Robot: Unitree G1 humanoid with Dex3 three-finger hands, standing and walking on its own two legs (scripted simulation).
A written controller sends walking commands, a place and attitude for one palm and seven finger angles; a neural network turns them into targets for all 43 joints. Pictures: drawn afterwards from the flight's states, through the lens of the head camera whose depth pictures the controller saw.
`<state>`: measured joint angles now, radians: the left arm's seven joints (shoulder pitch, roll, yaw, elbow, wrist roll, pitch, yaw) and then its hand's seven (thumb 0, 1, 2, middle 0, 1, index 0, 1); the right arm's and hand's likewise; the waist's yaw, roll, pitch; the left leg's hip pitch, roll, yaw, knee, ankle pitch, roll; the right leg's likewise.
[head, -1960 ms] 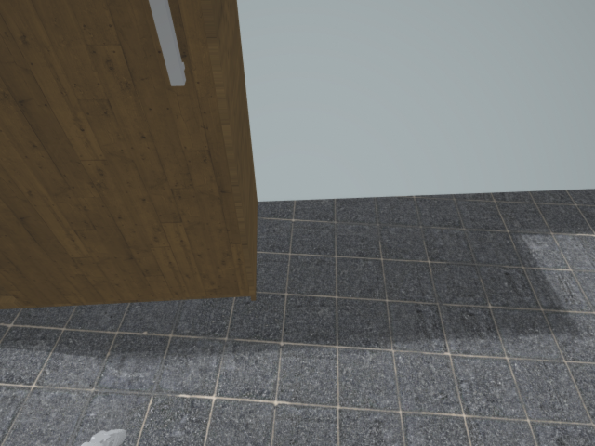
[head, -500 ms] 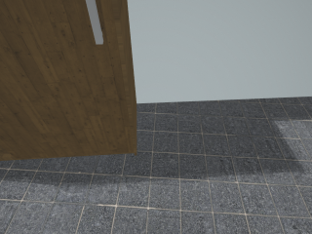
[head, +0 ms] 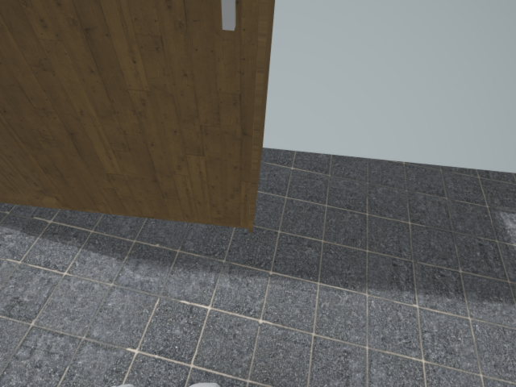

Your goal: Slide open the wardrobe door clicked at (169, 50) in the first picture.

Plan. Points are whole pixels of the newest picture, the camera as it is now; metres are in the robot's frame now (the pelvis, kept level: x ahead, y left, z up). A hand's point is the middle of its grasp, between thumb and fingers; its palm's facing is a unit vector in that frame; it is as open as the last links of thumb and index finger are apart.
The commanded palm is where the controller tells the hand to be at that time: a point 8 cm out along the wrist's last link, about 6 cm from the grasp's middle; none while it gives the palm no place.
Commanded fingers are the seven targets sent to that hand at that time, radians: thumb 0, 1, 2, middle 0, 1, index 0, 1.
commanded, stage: take the last steps up to it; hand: right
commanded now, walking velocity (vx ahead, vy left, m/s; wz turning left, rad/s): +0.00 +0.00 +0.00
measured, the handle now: out of the picture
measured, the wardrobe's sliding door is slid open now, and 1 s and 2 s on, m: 0.00 0.00 0.00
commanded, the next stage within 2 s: come to a stop and stand still in 0.92 s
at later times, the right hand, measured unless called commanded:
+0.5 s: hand out of the picture +0.08 -0.21 -0.16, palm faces -0.04 +0.99 -0.13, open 7.4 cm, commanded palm none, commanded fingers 0.00 -0.90 -0.90 0.20 0.30 0.20 0.30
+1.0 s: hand (299, 282) +0.34 -0.08 -0.16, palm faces -0.06 +0.99 -0.16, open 7.2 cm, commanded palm none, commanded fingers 0.00 -0.90 -0.90 0.20 0.30 0.20 0.30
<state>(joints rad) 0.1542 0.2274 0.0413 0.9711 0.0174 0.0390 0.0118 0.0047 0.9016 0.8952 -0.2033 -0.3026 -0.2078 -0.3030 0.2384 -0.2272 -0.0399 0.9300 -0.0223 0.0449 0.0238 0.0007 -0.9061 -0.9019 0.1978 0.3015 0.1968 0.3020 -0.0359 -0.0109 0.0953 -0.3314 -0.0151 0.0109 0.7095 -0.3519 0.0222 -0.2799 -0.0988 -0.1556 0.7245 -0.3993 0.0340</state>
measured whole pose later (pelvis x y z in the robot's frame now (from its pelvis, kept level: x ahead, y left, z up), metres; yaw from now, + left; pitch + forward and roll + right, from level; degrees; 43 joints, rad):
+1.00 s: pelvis +0.23 +0.08 +0.01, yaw +3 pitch +0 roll +3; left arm 0.39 0.13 0.06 1.14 0.02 0.01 0.02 0.01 0.91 0.90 -0.20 -0.30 -0.20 -0.30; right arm 0.13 -0.15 -0.06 1.02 -0.01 -0.06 -0.02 -0.02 -0.94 -0.90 0.20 0.30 0.20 0.30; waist 0.06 -0.02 0.08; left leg -0.35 0.02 0.18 0.56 -0.22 0.03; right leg -0.40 -0.13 -0.05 1.19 -0.46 0.00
